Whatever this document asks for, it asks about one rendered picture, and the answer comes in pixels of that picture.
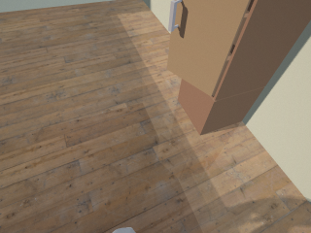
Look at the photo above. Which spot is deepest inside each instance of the handle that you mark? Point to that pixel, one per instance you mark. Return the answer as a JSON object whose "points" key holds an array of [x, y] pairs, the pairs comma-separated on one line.
{"points": [[172, 15]]}

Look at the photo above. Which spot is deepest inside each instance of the cupboard door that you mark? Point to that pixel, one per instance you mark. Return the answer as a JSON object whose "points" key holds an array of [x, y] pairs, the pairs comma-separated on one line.
{"points": [[200, 45]]}

